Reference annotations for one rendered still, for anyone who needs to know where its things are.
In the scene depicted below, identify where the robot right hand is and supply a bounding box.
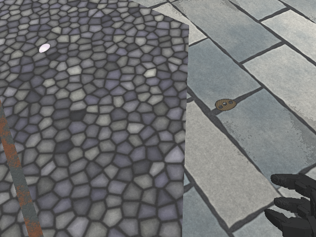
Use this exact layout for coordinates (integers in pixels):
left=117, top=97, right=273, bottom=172
left=264, top=173, right=316, bottom=237

